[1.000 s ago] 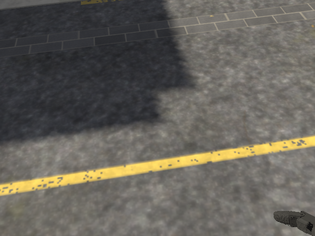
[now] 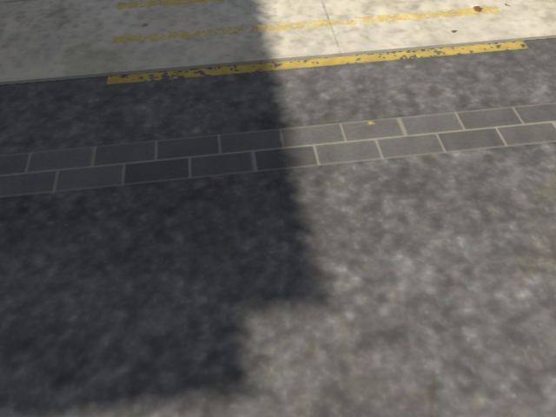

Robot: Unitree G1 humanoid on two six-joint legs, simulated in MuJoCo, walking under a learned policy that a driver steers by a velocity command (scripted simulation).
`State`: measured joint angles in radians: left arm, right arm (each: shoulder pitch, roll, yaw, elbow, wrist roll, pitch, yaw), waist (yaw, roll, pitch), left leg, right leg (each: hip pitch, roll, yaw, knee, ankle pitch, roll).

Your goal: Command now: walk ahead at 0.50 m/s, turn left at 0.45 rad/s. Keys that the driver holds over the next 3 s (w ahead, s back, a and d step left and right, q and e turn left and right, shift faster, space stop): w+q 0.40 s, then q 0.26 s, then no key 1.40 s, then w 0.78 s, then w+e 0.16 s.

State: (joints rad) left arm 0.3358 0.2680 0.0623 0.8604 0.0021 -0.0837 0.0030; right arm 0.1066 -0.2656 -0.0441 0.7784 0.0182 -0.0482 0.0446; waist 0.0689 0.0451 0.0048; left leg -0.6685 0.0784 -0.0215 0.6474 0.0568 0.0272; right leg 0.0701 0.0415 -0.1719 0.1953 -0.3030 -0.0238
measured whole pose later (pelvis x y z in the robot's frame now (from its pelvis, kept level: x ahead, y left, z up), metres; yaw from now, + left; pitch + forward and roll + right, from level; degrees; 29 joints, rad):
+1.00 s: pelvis +0.40 +0.06 +0.00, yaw +29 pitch +0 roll -1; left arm 0.16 0.28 0.04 0.80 0.01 -0.01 -0.01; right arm 0.19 -0.26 -0.04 0.64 -0.02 0.05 -0.01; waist 0.03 -0.02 0.03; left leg -0.30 0.01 -0.03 0.55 -0.25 0.01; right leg -0.32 -0.04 -0.07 0.53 -0.25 0.02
